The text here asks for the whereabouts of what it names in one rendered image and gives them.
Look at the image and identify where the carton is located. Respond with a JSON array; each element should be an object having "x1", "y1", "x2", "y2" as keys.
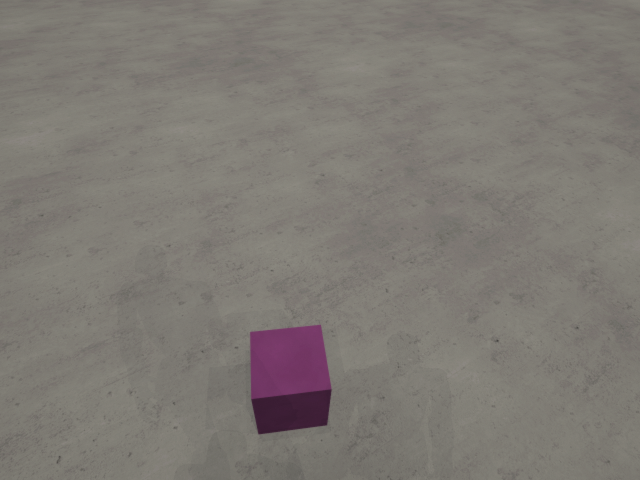
[{"x1": 250, "y1": 325, "x2": 332, "y2": 434}]

